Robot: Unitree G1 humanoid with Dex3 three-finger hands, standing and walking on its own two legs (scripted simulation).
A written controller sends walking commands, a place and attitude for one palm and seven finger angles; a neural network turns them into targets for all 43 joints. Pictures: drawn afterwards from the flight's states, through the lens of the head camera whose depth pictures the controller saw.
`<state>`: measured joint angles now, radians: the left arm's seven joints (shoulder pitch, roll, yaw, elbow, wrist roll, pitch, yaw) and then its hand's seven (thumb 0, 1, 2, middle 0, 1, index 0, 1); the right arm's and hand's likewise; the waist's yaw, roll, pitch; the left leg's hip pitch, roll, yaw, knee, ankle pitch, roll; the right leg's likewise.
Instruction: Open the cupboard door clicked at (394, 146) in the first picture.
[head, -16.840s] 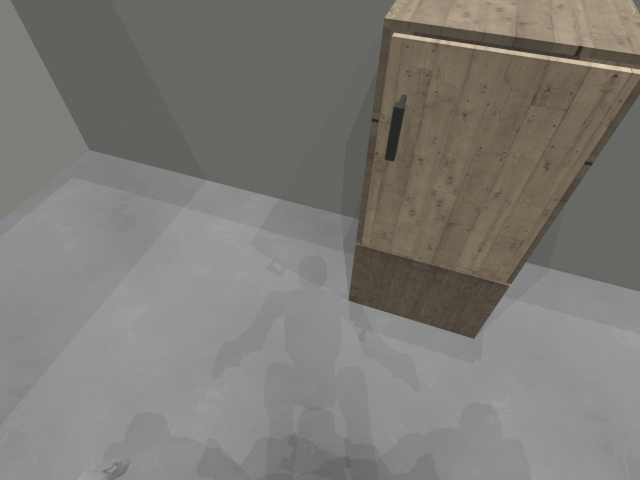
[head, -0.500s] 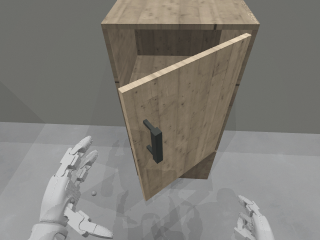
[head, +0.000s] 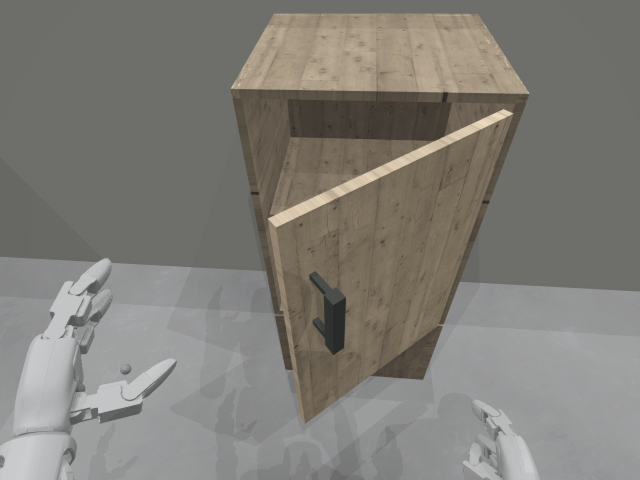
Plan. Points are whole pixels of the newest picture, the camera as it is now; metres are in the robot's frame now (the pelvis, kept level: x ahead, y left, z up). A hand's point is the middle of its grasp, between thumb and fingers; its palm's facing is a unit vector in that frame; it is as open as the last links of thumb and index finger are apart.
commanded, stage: draw the hand back to the body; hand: left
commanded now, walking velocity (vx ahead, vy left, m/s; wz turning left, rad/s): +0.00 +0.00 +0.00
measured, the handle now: (326, 313) +0.34 +0.03 +0.02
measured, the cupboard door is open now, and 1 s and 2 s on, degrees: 40 40 40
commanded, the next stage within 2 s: step back with the hand held close in 0.62 s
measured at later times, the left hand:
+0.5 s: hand (79, 346) +0.19 +0.25 +0.16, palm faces +0.42 -0.82 -0.38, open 7.6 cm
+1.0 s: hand (83, 354) +0.18 +0.24 +0.16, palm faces +0.34 -0.80 -0.49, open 7.4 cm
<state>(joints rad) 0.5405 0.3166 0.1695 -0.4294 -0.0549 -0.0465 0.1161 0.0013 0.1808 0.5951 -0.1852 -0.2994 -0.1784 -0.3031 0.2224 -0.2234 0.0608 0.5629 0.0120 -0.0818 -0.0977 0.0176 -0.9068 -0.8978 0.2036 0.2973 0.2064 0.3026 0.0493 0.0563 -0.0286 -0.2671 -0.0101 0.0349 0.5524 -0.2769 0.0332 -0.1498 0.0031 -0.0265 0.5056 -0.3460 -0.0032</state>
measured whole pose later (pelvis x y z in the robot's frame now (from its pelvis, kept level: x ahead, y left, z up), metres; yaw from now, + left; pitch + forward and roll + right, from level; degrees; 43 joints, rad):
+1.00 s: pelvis -0.02 -0.01 +0.01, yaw -2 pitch -1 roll -1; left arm 0.54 0.38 0.36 -0.41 -0.06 -0.13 0.10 0.02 0.89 0.90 -0.21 -0.30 -0.21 -0.30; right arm 0.16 -0.25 0.00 0.57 0.02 0.00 -0.08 0.02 -0.91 -0.90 0.20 0.30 0.21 0.30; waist 0.02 0.07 0.02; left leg -0.23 0.02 0.06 0.43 -0.18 0.02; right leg -0.13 0.03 0.00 0.37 -0.23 -0.01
